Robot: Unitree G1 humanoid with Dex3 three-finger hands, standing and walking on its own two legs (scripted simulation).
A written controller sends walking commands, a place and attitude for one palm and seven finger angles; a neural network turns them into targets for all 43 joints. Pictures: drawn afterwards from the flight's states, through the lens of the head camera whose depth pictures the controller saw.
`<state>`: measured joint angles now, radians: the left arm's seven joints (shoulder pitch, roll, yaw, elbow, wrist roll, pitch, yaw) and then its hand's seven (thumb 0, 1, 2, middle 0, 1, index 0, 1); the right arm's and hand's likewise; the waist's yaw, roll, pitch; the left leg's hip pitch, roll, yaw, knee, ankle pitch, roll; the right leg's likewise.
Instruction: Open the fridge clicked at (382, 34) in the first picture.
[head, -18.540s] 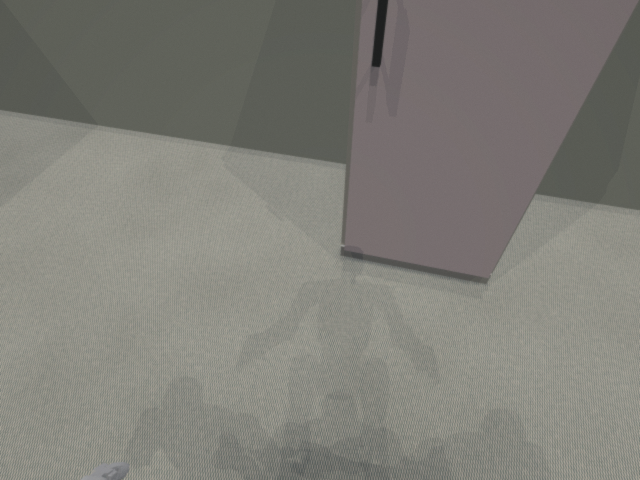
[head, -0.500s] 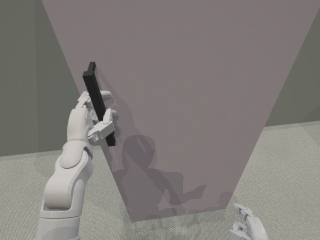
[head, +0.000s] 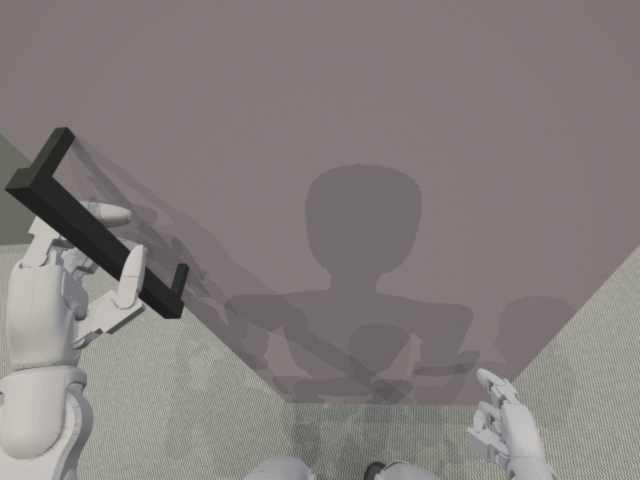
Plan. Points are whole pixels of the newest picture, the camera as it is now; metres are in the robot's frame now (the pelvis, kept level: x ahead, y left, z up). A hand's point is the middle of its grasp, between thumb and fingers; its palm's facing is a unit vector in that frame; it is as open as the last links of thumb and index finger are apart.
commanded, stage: walk backward, drawing the door open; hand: left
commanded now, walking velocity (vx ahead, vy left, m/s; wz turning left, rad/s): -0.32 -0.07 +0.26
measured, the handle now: (126, 241) +0.30 +0.18 +0.19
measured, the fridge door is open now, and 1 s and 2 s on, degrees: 0 5 45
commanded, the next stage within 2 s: none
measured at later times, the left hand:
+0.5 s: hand (145, 279) +0.27 +0.16 +0.18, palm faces +0.58 -0.77 -0.27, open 6.7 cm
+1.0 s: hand (131, 326) +0.22 +0.15 +0.19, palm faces +0.41 -0.88 -0.23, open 6.7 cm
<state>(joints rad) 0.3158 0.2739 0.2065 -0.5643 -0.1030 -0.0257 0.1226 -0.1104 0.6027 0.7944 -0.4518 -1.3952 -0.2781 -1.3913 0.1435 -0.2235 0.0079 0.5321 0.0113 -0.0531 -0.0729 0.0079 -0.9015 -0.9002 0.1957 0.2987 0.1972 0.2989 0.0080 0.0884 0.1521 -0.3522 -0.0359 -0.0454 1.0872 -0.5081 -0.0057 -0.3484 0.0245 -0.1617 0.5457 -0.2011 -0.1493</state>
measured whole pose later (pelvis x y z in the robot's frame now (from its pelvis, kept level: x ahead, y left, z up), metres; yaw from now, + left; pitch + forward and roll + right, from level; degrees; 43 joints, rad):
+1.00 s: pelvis -0.11 -0.10 +0.00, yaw +7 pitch +2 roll +0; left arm -0.18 0.37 0.26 -0.13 -0.09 0.02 0.13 -0.05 0.67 0.79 -0.46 -1.40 -0.21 -1.29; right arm 0.12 -0.22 0.07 0.57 0.04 0.02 -0.06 0.01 -0.90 -0.90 0.20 0.30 0.20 0.30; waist -0.03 0.03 0.08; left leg -0.42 -0.01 0.04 0.85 -0.46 -0.03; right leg -0.29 -0.02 -0.07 0.51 -0.24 -0.01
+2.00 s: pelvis -0.25 -0.21 -0.01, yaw +39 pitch -1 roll +0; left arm 0.07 0.17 -0.30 -0.58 0.00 -0.04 0.02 -0.02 0.64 0.78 -0.45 -1.40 -0.21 -1.23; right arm 0.07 -0.17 0.01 0.57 0.03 -0.06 0.03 0.01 -0.90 -0.90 0.20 0.30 0.20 0.30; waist 0.00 0.05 0.14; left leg -0.38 0.10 -0.13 0.62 -0.30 -0.06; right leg -0.34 -0.03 -0.02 0.55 -0.15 0.02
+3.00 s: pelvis -0.09 -0.53 -0.01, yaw +78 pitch +0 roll +0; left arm 0.17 0.23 -0.02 -0.63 -0.06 -0.02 0.07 -0.01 0.68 0.84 -0.46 -1.40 -0.28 -1.35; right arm 0.13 -0.20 -0.01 0.57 -0.01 -0.05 -0.07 0.01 -0.90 -0.90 0.20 0.30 0.20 0.30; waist -0.06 -0.01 0.08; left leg -0.35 0.03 0.13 0.73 -0.39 -0.03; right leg -0.36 -0.09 -0.17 0.63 -0.27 -0.01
